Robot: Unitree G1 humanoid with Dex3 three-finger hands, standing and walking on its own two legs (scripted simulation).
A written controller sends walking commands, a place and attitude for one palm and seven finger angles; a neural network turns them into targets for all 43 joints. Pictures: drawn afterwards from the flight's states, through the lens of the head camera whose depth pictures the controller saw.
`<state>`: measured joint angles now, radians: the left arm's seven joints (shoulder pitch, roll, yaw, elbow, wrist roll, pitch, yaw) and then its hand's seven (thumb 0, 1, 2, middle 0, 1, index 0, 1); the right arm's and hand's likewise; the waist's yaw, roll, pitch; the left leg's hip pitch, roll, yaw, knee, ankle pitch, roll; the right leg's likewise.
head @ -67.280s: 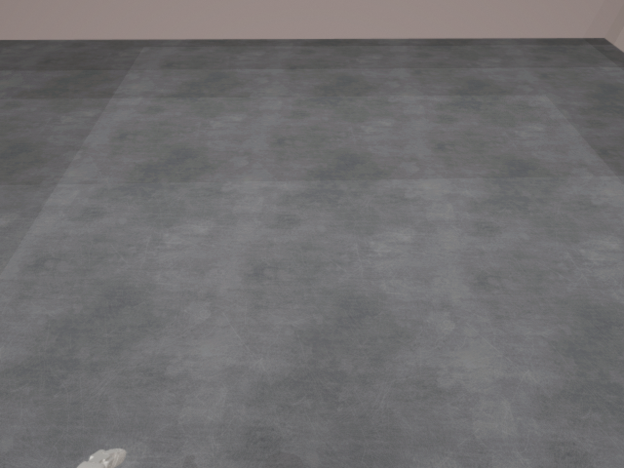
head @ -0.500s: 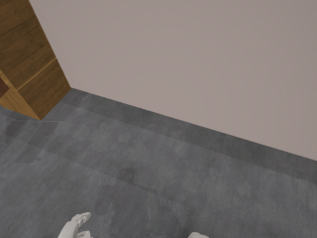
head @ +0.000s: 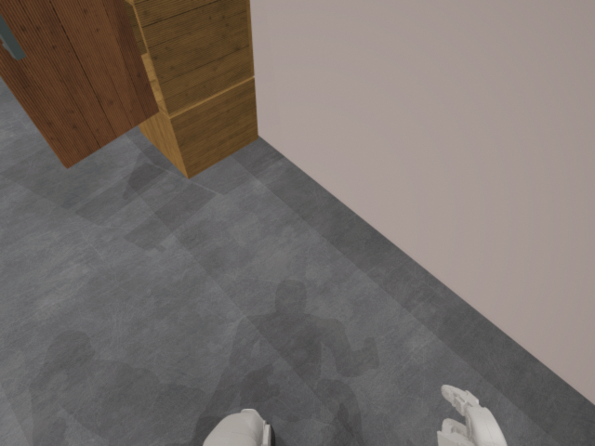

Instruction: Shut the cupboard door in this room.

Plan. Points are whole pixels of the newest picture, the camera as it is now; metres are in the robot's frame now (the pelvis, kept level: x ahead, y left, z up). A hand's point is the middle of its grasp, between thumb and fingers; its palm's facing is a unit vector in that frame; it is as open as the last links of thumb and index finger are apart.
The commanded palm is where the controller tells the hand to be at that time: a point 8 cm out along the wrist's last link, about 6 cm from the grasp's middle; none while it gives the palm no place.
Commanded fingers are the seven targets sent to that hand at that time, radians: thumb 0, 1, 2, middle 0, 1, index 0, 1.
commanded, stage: walk to a spot facing it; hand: left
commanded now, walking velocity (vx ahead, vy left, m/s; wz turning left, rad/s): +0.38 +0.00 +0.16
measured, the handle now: out of the picture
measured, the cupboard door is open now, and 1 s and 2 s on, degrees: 99 99 99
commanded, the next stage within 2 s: turn to face it in 0.90 s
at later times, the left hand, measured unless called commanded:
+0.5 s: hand (235, 281) +0.38 +0.16 -0.14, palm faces -0.01 -0.98 -0.19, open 7.4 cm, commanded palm none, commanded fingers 0.00 0.90 0.90 -0.20 -0.30 -0.20 -0.30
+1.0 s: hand (241, 309) +0.33 +0.14 -0.16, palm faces +0.36 -0.92 -0.16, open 7.3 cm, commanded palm none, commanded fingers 0.00 0.90 0.90 -0.20 -0.30 -0.20 -0.30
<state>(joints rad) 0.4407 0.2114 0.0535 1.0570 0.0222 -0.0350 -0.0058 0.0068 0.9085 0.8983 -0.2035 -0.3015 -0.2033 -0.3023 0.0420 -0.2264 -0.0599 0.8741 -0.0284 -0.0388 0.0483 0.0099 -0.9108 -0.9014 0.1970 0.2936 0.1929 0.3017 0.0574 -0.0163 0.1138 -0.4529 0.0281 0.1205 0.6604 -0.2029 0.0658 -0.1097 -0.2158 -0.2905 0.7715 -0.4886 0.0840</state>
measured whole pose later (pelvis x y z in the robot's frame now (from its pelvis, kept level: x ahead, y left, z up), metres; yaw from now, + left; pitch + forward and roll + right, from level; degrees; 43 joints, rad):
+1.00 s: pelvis +0.44 +0.00 +0.01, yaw +17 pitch +0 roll -1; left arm 0.41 0.14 0.04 1.07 0.02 -0.06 0.01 0.01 0.91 0.90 -0.20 -0.30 -0.20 -0.30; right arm 0.12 -0.21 -0.07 0.96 -0.02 -0.01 0.04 0.02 -0.93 -0.90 0.20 0.29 0.19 0.30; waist 0.04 -0.01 0.11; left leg -0.51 0.06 0.13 0.68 -0.22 0.04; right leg -0.01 -0.10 -0.37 0.47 -0.42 0.04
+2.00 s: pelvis +0.59 +0.06 +0.02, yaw +45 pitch +0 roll -1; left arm 0.29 0.26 0.07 0.99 0.01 0.06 0.02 0.01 0.90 0.90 -0.20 -0.30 -0.20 -0.30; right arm 0.11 -0.20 -0.04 0.91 -0.01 0.01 0.00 0.01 -0.91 -0.90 0.20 0.29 0.20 0.30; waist 0.04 -0.03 0.08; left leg -0.26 0.02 0.05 0.57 -0.32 0.03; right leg -0.40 -0.12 -0.10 1.00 -0.53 0.07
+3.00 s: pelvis +0.70 +0.26 +0.03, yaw +51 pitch +0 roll +1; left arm 0.21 0.18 0.05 1.00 0.02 -0.02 0.01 0.01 0.91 0.90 -0.20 -0.30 -0.20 -0.30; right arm 0.25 -0.16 -0.04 1.03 -0.02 -0.05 -0.02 0.00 -0.94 -0.90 0.20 0.29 0.20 0.30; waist 0.01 -0.01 0.05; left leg -0.14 0.02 0.15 0.41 -0.27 0.02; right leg -0.47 -0.09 -0.10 0.81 -0.28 0.01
